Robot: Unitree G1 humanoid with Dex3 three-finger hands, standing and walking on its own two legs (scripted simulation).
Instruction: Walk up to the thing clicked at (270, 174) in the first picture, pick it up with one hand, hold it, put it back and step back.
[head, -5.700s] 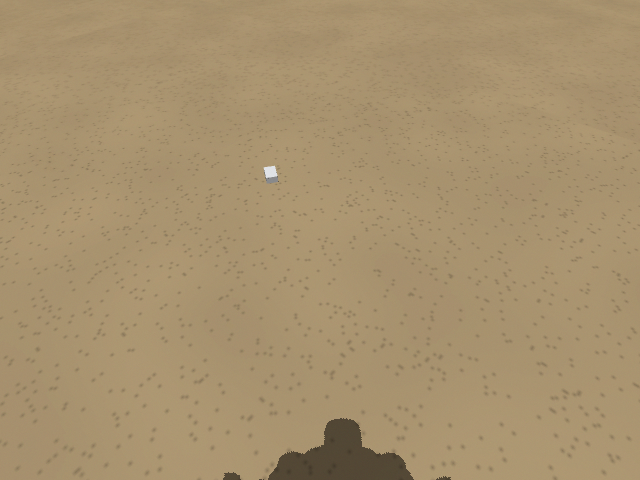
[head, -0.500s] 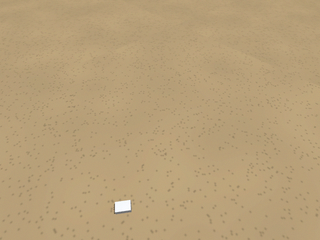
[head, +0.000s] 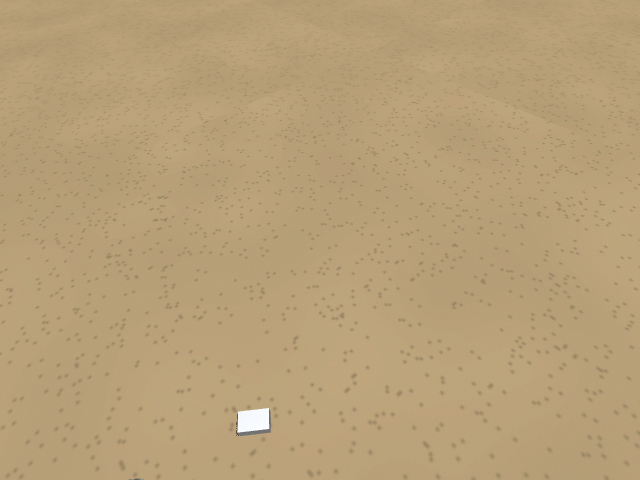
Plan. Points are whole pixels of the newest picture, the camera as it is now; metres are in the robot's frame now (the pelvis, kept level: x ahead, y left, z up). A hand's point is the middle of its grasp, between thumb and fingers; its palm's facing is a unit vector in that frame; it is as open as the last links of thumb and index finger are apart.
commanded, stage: walk up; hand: left
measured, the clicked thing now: (254, 422) +0.43 +0.25 -0.75
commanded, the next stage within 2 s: stand in 0.92 s
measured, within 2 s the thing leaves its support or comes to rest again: neither
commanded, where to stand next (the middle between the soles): +0.07 -0.01 m, yaw +3 degrees
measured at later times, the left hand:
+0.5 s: hand out of the picture +0.10 +0.26 -0.15, palm faces +0.00 -0.94 -0.33, open 7.4 cm
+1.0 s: hand out of the picture +0.09 +0.27 -0.15, palm faces +0.00 -0.94 -0.33, open 7.3 cm
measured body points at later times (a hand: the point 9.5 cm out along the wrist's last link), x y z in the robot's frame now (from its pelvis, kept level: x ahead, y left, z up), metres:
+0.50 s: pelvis +0.00 +0.01 +0.01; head +0.02 +0.00 +0.46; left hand +0.10 +0.30 -0.12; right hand +0.07 -0.30 -0.13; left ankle +0.00 +0.15 -0.74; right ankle -0.03 -0.11 -0.74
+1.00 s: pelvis +0.00 +0.02 +0.01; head +0.02 +0.02 +0.46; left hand +0.09 +0.32 -0.12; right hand +0.09 -0.28 -0.12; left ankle +0.00 +0.15 -0.74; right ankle -0.03 -0.11 -0.74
